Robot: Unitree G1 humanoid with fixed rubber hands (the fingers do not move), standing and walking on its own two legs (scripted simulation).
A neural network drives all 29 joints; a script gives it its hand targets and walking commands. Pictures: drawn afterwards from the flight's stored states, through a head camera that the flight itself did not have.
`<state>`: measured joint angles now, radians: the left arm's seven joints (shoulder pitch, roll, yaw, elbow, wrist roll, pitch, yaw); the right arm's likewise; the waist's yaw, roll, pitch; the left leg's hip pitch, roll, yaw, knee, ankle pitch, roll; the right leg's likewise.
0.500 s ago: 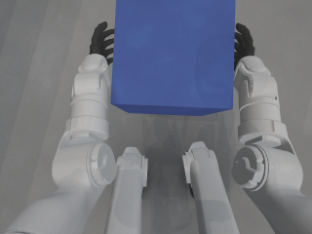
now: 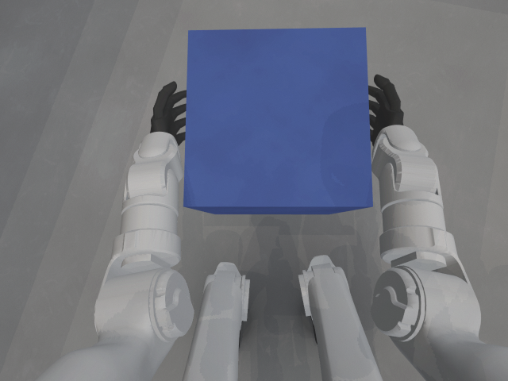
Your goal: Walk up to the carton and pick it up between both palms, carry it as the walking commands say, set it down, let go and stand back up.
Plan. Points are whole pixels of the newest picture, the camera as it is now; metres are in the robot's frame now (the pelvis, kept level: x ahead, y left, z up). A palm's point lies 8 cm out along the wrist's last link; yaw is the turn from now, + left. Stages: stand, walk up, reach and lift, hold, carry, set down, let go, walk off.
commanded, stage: reach and lift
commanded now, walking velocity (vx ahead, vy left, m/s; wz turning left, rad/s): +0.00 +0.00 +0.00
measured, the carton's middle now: (273, 141) +0.48 -0.02 -0.13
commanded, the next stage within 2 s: none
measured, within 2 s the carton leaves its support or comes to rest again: neither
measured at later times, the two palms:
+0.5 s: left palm (155, 104) +0.48 +0.12 +0.03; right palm (429, 111) +0.45 -0.20 +0.01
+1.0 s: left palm (136, 118) +0.45 +0.13 +0.07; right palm (463, 126) +0.41 -0.20 +0.07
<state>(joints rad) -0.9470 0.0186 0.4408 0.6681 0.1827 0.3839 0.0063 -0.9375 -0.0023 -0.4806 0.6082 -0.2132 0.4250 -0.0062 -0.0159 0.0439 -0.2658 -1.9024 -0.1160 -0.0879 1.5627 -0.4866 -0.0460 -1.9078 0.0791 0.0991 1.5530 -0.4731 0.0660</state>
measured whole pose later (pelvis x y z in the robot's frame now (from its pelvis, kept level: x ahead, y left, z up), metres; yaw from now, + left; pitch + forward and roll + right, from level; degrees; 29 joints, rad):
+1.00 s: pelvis +0.04 -0.01 +0.13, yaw +0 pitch +36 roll -1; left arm -0.67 -0.07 0.39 0.58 0.24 0.39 -0.03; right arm -0.59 0.11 -0.50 0.51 -0.24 0.37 0.03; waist -0.05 0.00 -0.26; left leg -1.31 -0.08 -0.14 1.06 -0.37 -0.04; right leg -1.32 0.08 0.10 1.04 -0.35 0.03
